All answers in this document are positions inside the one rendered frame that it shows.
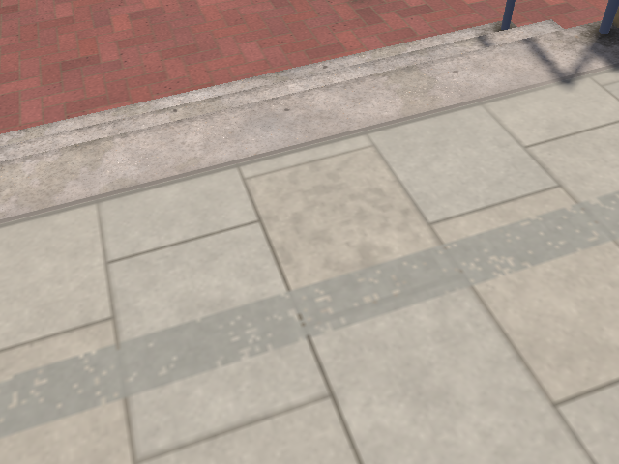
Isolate stairs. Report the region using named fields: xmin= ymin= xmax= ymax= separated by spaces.
xmin=0 ymin=19 xmax=564 ymax=161

